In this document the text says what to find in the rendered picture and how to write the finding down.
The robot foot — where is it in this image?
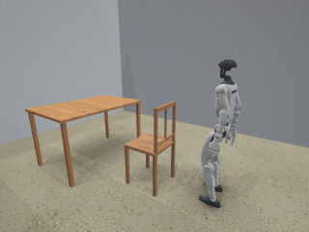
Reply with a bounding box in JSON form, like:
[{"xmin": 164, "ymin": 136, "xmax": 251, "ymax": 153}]
[
  {"xmin": 199, "ymin": 195, "xmax": 221, "ymax": 208},
  {"xmin": 204, "ymin": 183, "xmax": 223, "ymax": 192}
]

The left robot forearm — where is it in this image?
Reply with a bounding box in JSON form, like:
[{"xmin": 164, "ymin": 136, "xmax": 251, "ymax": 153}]
[{"xmin": 213, "ymin": 110, "xmax": 228, "ymax": 142}]

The robot right upper arm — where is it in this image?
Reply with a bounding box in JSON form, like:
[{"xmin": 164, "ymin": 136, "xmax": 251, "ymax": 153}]
[{"xmin": 234, "ymin": 83, "xmax": 241, "ymax": 111}]

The left robot hand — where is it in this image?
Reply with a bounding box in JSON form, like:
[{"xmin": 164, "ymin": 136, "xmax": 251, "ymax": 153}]
[{"xmin": 208, "ymin": 140, "xmax": 221, "ymax": 160}]

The left robot foot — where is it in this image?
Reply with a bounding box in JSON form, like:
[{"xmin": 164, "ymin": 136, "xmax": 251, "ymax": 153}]
[{"xmin": 199, "ymin": 195, "xmax": 221, "ymax": 208}]

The right robot foot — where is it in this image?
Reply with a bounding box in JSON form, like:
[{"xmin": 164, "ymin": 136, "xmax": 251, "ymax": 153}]
[{"xmin": 204, "ymin": 183, "xmax": 223, "ymax": 192}]

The right robot hand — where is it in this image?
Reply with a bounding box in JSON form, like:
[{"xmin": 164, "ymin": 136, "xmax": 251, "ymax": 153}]
[{"xmin": 225, "ymin": 129, "xmax": 237, "ymax": 145}]

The right robot forearm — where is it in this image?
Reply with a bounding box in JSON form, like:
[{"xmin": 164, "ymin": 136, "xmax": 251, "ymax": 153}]
[{"xmin": 230, "ymin": 109, "xmax": 240, "ymax": 130}]

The chair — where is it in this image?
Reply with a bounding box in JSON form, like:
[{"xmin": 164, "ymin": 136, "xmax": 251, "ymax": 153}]
[{"xmin": 124, "ymin": 101, "xmax": 177, "ymax": 197}]

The robot left upper arm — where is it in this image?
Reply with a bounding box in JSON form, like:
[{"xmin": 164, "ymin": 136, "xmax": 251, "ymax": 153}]
[{"xmin": 215, "ymin": 84, "xmax": 230, "ymax": 117}]

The table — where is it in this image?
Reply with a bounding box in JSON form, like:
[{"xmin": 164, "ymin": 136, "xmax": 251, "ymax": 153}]
[{"xmin": 25, "ymin": 95, "xmax": 142, "ymax": 188}]

